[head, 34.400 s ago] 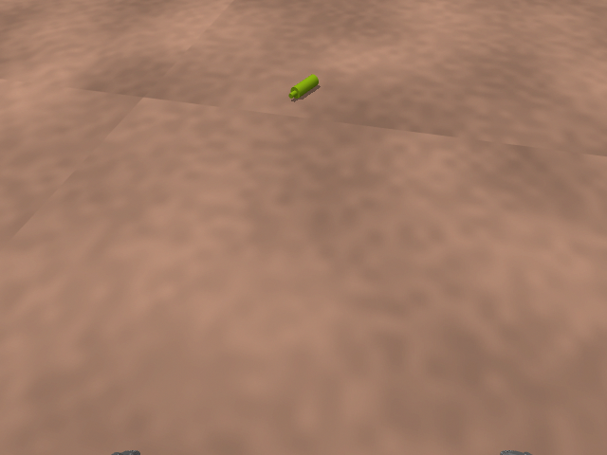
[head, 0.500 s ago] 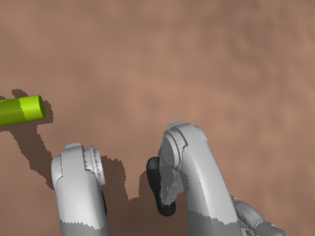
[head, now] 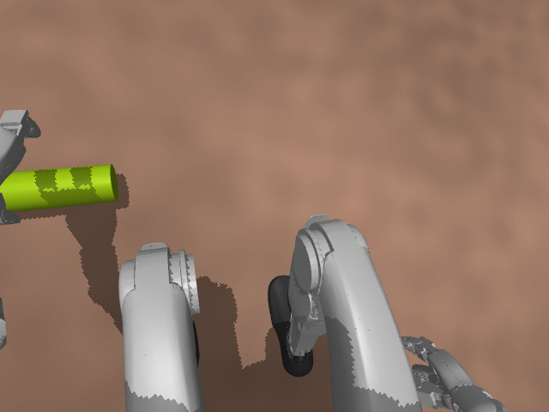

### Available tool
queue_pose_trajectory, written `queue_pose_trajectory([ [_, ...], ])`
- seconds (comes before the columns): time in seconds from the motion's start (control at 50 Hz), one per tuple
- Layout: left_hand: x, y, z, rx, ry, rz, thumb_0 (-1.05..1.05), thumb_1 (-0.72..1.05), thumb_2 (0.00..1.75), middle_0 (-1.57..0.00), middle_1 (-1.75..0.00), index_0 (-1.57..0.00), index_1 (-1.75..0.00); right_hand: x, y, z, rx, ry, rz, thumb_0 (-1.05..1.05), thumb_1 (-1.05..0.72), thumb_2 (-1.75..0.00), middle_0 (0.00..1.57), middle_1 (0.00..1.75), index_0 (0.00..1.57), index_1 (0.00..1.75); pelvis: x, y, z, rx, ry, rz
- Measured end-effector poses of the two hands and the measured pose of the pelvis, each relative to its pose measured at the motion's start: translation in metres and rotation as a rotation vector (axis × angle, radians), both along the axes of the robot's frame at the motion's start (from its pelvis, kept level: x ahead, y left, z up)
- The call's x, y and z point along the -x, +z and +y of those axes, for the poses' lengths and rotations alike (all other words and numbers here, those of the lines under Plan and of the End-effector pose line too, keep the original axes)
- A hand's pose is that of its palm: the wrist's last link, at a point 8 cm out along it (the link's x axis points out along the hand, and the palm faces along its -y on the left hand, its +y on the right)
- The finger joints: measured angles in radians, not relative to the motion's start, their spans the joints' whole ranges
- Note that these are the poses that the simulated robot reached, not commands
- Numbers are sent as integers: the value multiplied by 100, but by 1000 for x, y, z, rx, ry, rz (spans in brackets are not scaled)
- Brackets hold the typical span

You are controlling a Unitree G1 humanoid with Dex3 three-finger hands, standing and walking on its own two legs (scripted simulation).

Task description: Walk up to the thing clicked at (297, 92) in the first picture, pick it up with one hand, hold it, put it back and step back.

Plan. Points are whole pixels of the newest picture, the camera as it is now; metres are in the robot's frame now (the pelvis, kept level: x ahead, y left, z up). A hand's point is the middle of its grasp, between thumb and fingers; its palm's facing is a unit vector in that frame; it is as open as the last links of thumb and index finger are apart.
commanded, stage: withdraw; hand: left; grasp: from above
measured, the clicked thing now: (45, 188) +0.47 +0.34 -0.30
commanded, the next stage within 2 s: home in 0.04 s
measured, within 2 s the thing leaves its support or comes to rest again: neither
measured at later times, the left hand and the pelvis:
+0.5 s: hand out of the picture +0.42 +0.32 -0.06, palm faces -0.37 -0.25 -0.89, open 11.1 cm; pelvis +0.01 +0.01 +0.06, yaw +2 degrees
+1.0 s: hand out of the picture +0.27 +0.24 +0.15, palm faces -0.05 -0.88 -0.46, open 7.4 cm; pelvis +0.03 +0.00 +0.25, yaw +5 degrees
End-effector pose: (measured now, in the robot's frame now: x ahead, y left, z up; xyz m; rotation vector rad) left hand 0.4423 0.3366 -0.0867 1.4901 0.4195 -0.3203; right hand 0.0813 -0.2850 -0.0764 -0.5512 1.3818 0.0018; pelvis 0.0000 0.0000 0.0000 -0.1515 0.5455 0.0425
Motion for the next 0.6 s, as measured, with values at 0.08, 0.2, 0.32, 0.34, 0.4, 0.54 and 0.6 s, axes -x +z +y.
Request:
queue_pose_trajectory([
  [0.08, -11, -10, 3, -26, 6, -24, 0, -50, 102, -8, -104, -9, -104, 11, -8, 11, -3, -27, 31, 0, -91, -90, 20, 30, 20, 30, -2, -6, 5, 13, 0, 17],
  [0.2, -27, -19, -6, -42, 19, -46, 0, -49, 100, -9, -102, -10, -102, 24, -12, 30, -47, -85, 56, 0, -91, -90, 20, 30, 20, 30, -8, -4, 9, 23, 3, 55],
  [0.32, -29, 4, -10, -31, 80, -85, 0, -34, 96, -17, -86, -17, -87, 30, -6, 37, -106, -146, 56, 0, -90, -90, 21, 30, 20, 30, -13, 10, 8, 14, 8, 81],
  [0.34, -28, 12, -9, -25, 99, -90, 0, -30, 95, -18, -83, -17, -84, 30, -4, 36, -115, -153, 53, 0, -90, -90, 21, 30, 20, 30, -13, 14, 8, 11, 8, 84],
  [0.4, -19, 38, -5, -13, 156, -82, 0, -16, 93, -20, -74, -19, -75, 25, 5, 33, -141, -163, 37, 0, -90, -90, 21, 30, 20, 30, -14, 28, 6, 0, 11, 88],
  [0.54, 37, 102, -8, 161, 306, -18, 0, 26, 90, -21, -52, -20, -54, -14, 46, 26, -164, -150, -81, 0, -90, -90, 20, 30, 20, 30, -14, 80, 5, -30, 14, 74],
  [0.6, 68, 124, -17, 287, 358, 20, 0, 46, 89, -21, -44, -20, -45, -40, 72, 25, -155, -121, -164, 0, -91, -90, 20, 30, 20, 30, -13, 105, 4, -40, 16, 55],
])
